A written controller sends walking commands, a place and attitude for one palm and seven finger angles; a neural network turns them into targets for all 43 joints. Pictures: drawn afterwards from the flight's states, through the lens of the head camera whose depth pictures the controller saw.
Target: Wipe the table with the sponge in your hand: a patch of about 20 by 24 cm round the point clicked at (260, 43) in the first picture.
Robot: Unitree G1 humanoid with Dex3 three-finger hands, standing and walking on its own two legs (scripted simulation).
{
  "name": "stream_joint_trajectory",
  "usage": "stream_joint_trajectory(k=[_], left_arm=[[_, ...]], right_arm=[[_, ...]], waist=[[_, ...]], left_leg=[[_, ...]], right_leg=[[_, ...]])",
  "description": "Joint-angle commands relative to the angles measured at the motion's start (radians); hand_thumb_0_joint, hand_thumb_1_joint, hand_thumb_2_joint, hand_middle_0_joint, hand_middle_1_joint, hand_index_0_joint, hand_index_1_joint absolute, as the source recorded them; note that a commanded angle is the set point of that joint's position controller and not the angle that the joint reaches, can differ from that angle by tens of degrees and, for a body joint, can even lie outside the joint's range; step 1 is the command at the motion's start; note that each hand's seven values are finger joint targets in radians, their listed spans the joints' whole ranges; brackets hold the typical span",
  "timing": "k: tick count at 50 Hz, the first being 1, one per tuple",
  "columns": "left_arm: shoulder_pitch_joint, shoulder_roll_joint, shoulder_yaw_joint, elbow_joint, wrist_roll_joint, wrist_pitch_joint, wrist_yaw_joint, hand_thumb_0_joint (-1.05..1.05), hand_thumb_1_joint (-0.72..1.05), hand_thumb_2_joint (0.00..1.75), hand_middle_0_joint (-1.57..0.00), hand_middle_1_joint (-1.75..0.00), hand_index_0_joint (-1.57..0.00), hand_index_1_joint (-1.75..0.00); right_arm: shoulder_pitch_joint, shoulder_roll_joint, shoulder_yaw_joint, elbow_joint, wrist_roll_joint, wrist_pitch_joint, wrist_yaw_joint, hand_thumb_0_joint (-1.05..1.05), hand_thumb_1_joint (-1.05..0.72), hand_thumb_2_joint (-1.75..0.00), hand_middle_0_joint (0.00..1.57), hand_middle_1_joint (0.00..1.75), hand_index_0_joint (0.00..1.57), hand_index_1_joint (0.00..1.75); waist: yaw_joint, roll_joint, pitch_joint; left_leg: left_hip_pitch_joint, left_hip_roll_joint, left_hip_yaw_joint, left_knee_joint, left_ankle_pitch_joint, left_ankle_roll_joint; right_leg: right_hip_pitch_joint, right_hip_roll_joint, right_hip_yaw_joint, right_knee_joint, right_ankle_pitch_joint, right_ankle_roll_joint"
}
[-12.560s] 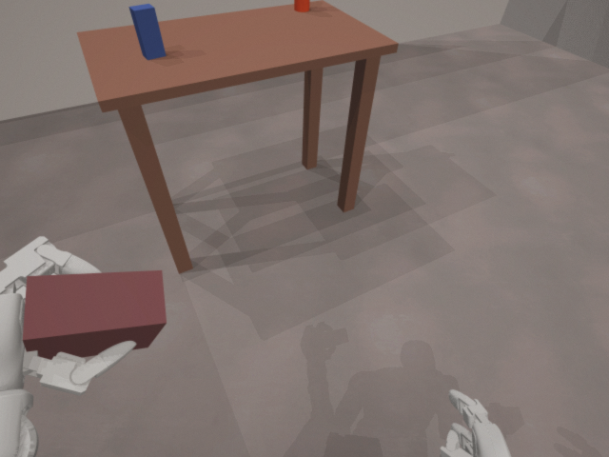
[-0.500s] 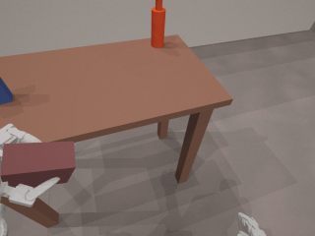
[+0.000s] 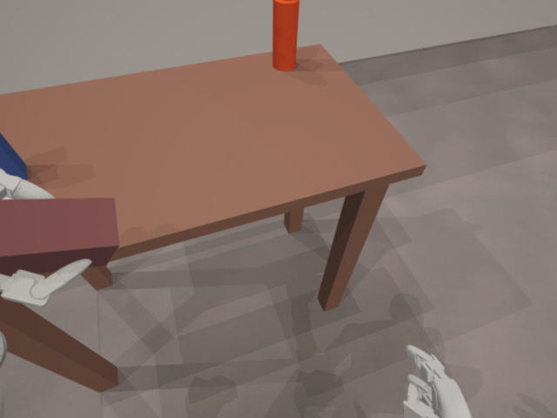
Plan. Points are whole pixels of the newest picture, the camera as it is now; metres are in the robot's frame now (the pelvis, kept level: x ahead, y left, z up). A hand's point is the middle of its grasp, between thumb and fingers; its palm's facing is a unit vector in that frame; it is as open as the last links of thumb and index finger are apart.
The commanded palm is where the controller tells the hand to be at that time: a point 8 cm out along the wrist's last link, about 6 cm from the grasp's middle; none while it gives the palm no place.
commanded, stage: look again from close up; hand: left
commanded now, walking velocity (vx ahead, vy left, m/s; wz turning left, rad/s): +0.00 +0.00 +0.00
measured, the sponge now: (73, 237) +0.26 +0.26 +0.16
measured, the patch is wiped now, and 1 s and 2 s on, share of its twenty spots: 0.00 0.00 0.00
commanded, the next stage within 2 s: shuffle to correct the standing spot in 0.14 s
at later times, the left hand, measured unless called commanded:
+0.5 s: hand (59, 231) +0.27 +0.27 +0.16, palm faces +0.36 -0.87 -0.33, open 9.8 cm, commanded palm +0.21 +0.31 +0.18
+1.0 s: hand (97, 188) +0.33 +0.26 +0.17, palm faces +0.40 -0.84 -0.36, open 9.8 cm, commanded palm +0.27 +0.28 +0.18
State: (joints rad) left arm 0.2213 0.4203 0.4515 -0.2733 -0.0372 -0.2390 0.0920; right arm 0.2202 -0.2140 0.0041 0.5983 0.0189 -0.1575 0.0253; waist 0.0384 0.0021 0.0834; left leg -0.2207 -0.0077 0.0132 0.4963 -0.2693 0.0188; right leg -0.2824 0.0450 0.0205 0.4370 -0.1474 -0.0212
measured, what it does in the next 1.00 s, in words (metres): walks ahead: right foot, then left foot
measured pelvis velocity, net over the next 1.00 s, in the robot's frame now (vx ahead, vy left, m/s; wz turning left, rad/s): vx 0.10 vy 0.00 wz -0.02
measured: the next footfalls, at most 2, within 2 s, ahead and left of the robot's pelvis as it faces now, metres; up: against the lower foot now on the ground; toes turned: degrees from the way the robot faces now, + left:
right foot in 0.58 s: +0.15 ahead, -0.04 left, +0.00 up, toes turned -6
left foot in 0.92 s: +0.17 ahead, +0.12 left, +0.00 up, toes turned +6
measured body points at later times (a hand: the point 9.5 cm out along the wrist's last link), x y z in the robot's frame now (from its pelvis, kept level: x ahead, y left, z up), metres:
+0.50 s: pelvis +0.04 +0.04 +0.00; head +0.04 +0.06 +0.45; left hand +0.24 +0.32 +0.18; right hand +0.23 -0.17 -0.06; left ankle +0.00 +0.10 -0.74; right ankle +0.07 -0.05 -0.72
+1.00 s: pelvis +0.10 +0.00 -0.01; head +0.10 +0.03 +0.44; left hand +0.30 +0.30 +0.18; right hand +0.26 -0.23 -0.08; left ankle +0.13 +0.11 -0.74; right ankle +0.10 -0.05 -0.70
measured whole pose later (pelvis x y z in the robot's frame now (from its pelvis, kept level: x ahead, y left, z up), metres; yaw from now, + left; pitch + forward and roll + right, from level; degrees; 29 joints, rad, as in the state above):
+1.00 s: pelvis +0.10 +0.00 -0.01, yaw -1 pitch -3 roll +0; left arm 0.37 0.40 0.39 -0.47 -0.04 -0.17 0.11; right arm 0.25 -0.18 0.01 0.56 -0.02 -0.09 -0.04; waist 0.02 -0.07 0.04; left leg -0.27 0.05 0.12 0.62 -0.30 0.02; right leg -0.37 0.08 -0.07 0.90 -0.41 -0.03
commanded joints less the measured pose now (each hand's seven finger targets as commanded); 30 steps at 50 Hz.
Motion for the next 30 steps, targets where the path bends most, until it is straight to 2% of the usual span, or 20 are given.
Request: stream_joint_trajectory(k=[1, 2, 3, 4, 5, 6, 7, 9, 12, 15, 17, 18, 20, 21, 22, 25, 27, 28, 29, 30], left_arm=[[0.156, 0.111, -0.022, -0.375, 0.003, -0.070, -0.006, 0.00, 0.10, 1.30, -1.20, -1.60, -1.20, -1.60], [0.155, 0.200, 0.070, -0.395, 0.006, -0.068, 0.011, 0.00, 0.10, 1.30, -1.20, -1.60, -1.20, -1.60], [0.148, 0.184, 0.080, -0.399, 0.003, -0.073, 0.013, 0.00, 0.10, 1.30, -1.20, -1.60, -1.20, -1.60], [0.135, 0.211, 0.121, -0.403, 0.001, -0.078, 0.017, 0.00, 0.10, 1.30, -1.20, -1.60, -1.20, -1.60], [0.120, 0.213, 0.138, -0.409, -0.007, -0.082, 0.017, 0.00, 0.10, 1.30, -1.20, -1.60, -1.20, -1.60], [0.094, 0.224, 0.149, -0.433, -0.010, -0.091, 0.018, 0.00, 0.10, 1.30, -1.20, -1.60, -1.20, -1.60], [0.055, 0.273, 0.182, -0.471, -0.010, -0.094, 0.022, 0.00, 0.10, 1.30, -1.20, -1.60, -1.20, -1.60], [0.059, 0.213, 0.136, -0.455, -0.016, -0.097, 0.014, 0.00, 0.10, 1.30, -1.20, -1.60, -1.20, -1.60], [0.083, 0.147, 0.073, -0.454, -0.018, -0.094, 0.003, 0.00, 0.10, 1.30, -1.20, -1.60, -1.20, -1.60], [0.103, 0.074, -0.016, -0.415, -0.013, -0.069, -0.008, 0.00, 0.10, 1.30, -1.20, -1.60, -1.20, -1.60], [0.084, 0.051, -0.047, -0.410, -0.012, -0.048, -0.015, 0.00, 0.10, 1.30, -1.20, -1.60, -1.20, -1.60], [0.063, 0.046, -0.059, -0.409, -0.005, -0.041, -0.013, 0.00, 0.10, 1.30, -1.20, -1.60, -1.20, -1.60], [0.033, 0.052, -0.056, -0.376, -0.002, -0.022, -0.006, 0.00, 0.10, 1.30, -1.20, -1.60, -1.20, -1.60], [0.018, 0.057, -0.051, -0.373, 0.002, -0.014, -0.003, 0.00, 0.10, 1.30, -1.20, -1.60, -1.20, -1.60], [-0.014, 0.094, -0.024, -0.399, 0.005, -0.008, 0.002, 0.00, 0.10, 1.30, -1.20, -1.60, -1.20, -1.60], [0.024, 0.124, 0.014, -0.378, 0.002, 0.006, 0.009, 0.00, 0.10, 1.30, -1.20, -1.60, -1.20, -1.60], [0.020, 0.181, 0.069, -0.441, -0.001, 0.004, 0.014, 0.00, 0.10, 1.30, -1.20, -1.60, -1.20, -1.60], [0.026, 0.176, 0.068, -0.447, -0.010, 0.001, 0.016, 0.00, 0.10, 1.30, -1.20, -1.60, -1.20, -1.60], [0.043, 0.181, 0.075, -0.456, -0.013, -0.001, 0.018, 0.00, 0.10, 1.30, -1.20, -1.60, -1.20, -1.60], [0.049, 0.184, 0.075, -0.455, -0.019, 0.002, 0.018, 0.00, 0.10, 1.30, -1.20, -1.60, -1.20, -1.60]], right_arm=[[-0.071, -0.104, -0.039, -0.175, 0.008, -0.062, 0.006, 0.00, -0.90, -0.90, 0.20, 0.30, 0.20, 0.30], [-0.089, -0.113, -0.042, -0.175, 0.005, -0.058, -0.002, 0.00, -0.90, -0.90, 0.20, 0.30, 0.20, 0.30], [-0.093, -0.102, -0.035, -0.188, 0.001, -0.054, -0.010, 0.00, -0.90, -0.90, 0.20, 0.30, 0.20, 0.30], [-0.097, -0.099, -0.033, -0.194, -0.002, -0.052, -0.020, 0.00, -0.90, -0.90, 0.20, 0.30, 0.20, 0.30], [-0.099, -0.097, -0.030, -0.202, -0.005, -0.050, -0.028, 0.00, -0.90, -0.90, 0.20, 0.30, 0.20, 0.30], [-0.102, -0.097, -0.029, -0.203, -0.006, -0.048, -0.035, 0.00, -0.90, -0.90, 0.20, 0.30, 0.20, 0.30], [-0.108, -0.098, -0.025, -0.202, -0.010, -0.044, -0.042, 0.00, -0.90, -0.90, 0.20, 0.30, 0.20, 0.30], [-0.101, -0.092, -0.024, -0.206, -0.012, -0.045, -0.047, 0.00, -0.90, -0.90, 0.20, 0.30, 0.20, 0.30], [-0.092, -0.092, -0.022, -0.200, -0.015, -0.054, -0.037, 0.00, -0.90, -0.90, 0.20, 0.30, 0.20, 0.30], [-0.053, -0.109, -0.040, -0.172, -0.022, -0.038, -0.025, 0.00, -0.90, -0.90, 0.20, 0.30, 0.20, 0.30], [-0.049, -0.108, -0.043, -0.172, -0.021, -0.027, -0.021, 0.00, -0.90, -0.90, 0.20, 0.30, 0.20, 0.30], [-0.040, -0.110, -0.045, -0.174, -0.026, -0.017, -0.018, 0.00, -0.90, -0.90, 0.20, 0.30, 0.20, 0.30], [-0.041, -0.109, -0.042, -0.184, -0.033, 0.002, -0.014, 0.00, -0.90, -0.90, 0.20, 0.30, 0.20, 0.30], [-0.046, -0.109, -0.041, -0.192, -0.031, 0.009, -0.011, 0.00, -0.90, -0.90, 0.20, 0.30, 0.20, 0.30], [-0.058, -0.103, -0.033, -0.194, -0.026, 0.012, -0.012, 0.00, -0.90, -0.90, 0.20, 0.30, 0.20, 0.30], [-0.098, -0.100, -0.027, -0.222, -0.029, 0.032, -0.024, 0.00, -0.90, -0.90, 0.20, 0.30, 0.20, 0.30], [-0.129, -0.096, -0.015, -0.238, -0.024, 0.040, -0.030, 0.00, -0.90, -0.90, 0.20, 0.30, 0.20, 0.30], [-0.139, -0.092, -0.016, -0.244, -0.025, 0.042, -0.033, 0.00, -0.90, -0.90, 0.20, 0.30, 0.20, 0.30], [-0.136, -0.095, -0.020, -0.244, -0.024, 0.042, -0.032, 0.00, -0.90, -0.90, 0.20, 0.30, 0.20, 0.30], [-0.124, -0.096, -0.026, -0.240, -0.023, 0.041, -0.028, 0.00, -0.90, -0.90, 0.20, 0.30, 0.20, 0.30]], waist=[[0.006, -0.041, -0.209], [0.007, -0.023, -0.214], [-0.001, -0.058, -0.220], [-0.001, -0.068, -0.223], [-0.006, -0.051, -0.216], [-0.010, -0.010, -0.223], [-0.011, 0.075, -0.219], [-0.013, 0.165, -0.234], [-0.016, 0.188, -0.260], [-0.033, 0.155, -0.236], [-0.044, 0.220, -0.185], [-0.052, 0.221, -0.161], [-0.057, 0.145, -0.116], [-0.056, 0.114, -0.111], [-0.053, 0.111, -0.122], [-0.042, 0.133, -0.121], [-0.023, 0.174, -0.140], [-0.015, 0.160, -0.160], [0.000, 0.094, -0.178], [0.004, -0.031, -0.199]], left_leg=[[-0.072, 0.061, -0.037, -0.141, 0.060, 0.000], [-0.050, 0.060, -0.031, -0.146, 0.075, -0.005], [-0.076, 0.065, -0.047, -0.147, 0.082, -0.003], [-0.073, 0.062, -0.053, -0.145, 0.100, -0.005], [-0.067, 0.061, -0.056, -0.144, 0.116, -0.005], [-0.059, 0.063, -0.061, -0.143, 0.147, -0.006], [-0.040, 0.068, -0.058, -0.148, 0.196, -0.011], [-0.020, 0.074, -0.051, -0.109, 0.310, -0.013], [0.054, 0.064, -0.029, -0.060, 0.477, -0.038], [0.116, 0.107, -0.060, -0.073, 0.468, -0.050], [0.226, 0.171, -0.141, -0.124, 0.488, -0.042], [0.267, 0.210, -0.196, -0.142, 0.508, -0.028], [0.312, 0.258, -0.258, -0.139, 0.578, 0.006], [0.321, 0.259, -0.248, -0.114, 0.627, 0.022], [0.358, 0.252, -0.207, -0.093, 0.680, 0.017], [0.179, 0.247, -0.168, -0.084, 0.513, 0.026], [0.001, 0.209, -0.074, -0.037, 0.380, 0.008], [-0.143, 0.189, -0.071, 0.025, 0.287, 0.004], [-0.265, 0.150, -0.032, 0.156, 0.193, 0.002], [-0.365, 0.068, 0.017, 0.364, 0.043, -0.004]], right_leg=[[0.236, -0.085, 0.062, -0.049, 0.003, 0.009], [0.226, -0.074, 0.060, -0.044, 0.017, 0.007], [0.243, -0.080, 0.034, -0.031, 0.035, 0.008], [0.246, -0.074, 0.036, -0.024, 0.066, 0.007], [0.240, -0.074, 0.041, -0.019, 0.089, 0.004], [0.247, -0.072, 0.036, -0.001, 0.127, 0.002], [0.232, -0.064, 0.027, 0.026, 0.156, 0.005], [0.238, -0.069, 0.013, 0.040, 0.223, -0.001], [0.216, -0.065, 0.004, 0.037, 0.314, -0.007], [0.089, -0.027, -0.048, 0.093, 0.096, 0.000], [-0.104, 0.005, -0.083, 0.209, -0.130, 0.011], [-0.187, 0.004, -0.088, 0.268, -0.241, 0.007], [-0.279, -0.005, -0.087, 0.314, -0.288, -0.003], [-0.281, -0.010, -0.092, 0.293, -0.258, -0.009], [-0.291, -0.008, -0.106, 0.283, -0.213, -0.009], [-0.110, -0.017, -0.114, 0.159, -0.153, -0.021], [0.116, 0.004, -0.145, 0.046, -0.065, -0.031], [0.277, -0.007, -0.112, 0.018, -0.048, -0.046], [0.398, -0.047, -0.036, 0.009, -0.053, -0.084], [0.432, -0.158, 0.160, -0.039, -0.142, -0.163]])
